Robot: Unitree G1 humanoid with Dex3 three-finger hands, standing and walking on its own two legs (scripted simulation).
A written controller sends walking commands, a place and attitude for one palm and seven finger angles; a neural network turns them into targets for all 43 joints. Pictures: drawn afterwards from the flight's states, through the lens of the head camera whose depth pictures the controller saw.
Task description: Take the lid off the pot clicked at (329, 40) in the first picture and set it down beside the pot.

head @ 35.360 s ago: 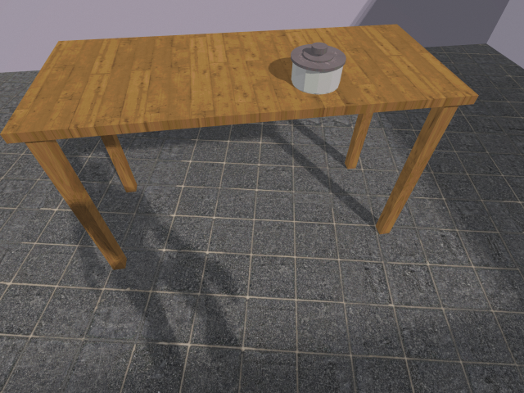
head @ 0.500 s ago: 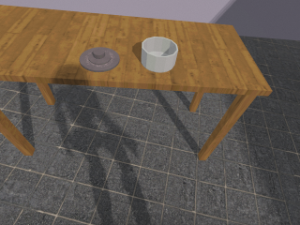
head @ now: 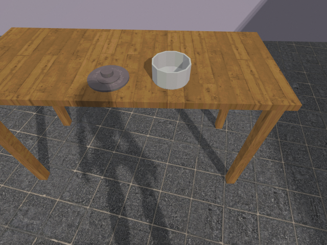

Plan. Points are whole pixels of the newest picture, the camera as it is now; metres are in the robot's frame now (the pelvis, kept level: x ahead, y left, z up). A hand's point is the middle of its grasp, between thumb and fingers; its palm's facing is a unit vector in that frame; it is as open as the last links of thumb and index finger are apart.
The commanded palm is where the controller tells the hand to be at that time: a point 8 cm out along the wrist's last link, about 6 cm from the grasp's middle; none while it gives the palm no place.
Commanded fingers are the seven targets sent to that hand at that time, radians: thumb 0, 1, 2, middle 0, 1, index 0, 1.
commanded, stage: stop stepping back and stand still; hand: left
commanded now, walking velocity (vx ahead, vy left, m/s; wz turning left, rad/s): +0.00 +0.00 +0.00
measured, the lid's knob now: (107, 72) +0.69 +0.26 +0.02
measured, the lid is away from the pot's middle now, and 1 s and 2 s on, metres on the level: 0.25 0.25 0.25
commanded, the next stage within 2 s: let the arm hang, fingers relaxed in 0.30 s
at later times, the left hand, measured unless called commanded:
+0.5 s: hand out of the picture +0.04 +0.17 -0.18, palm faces +0.03 -0.98 -0.20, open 7.3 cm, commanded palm none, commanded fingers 0.00 0.90 0.90 -0.20 -0.30 -0.20 -0.30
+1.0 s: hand out of the picture +0.02 +0.17 -0.18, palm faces +0.02 -0.98 -0.18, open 7.4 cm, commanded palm none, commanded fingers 0.00 0.90 0.90 -0.20 -0.30 -0.20 -0.30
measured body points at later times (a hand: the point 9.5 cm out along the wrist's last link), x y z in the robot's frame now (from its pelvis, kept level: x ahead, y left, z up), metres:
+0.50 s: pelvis +0.01 +0.00 +0.00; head +0.04 +0.00 +0.45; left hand +0.04 +0.23 -0.16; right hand +0.00 -0.22 -0.16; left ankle +0.01 +0.13 -0.74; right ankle -0.05 -0.10 -0.74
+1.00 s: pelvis +0.01 +0.00 +0.00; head +0.03 +0.01 +0.45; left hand +0.02 +0.22 -0.16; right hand +0.00 -0.22 -0.15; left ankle +0.01 +0.13 -0.74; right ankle -0.05 -0.10 -0.74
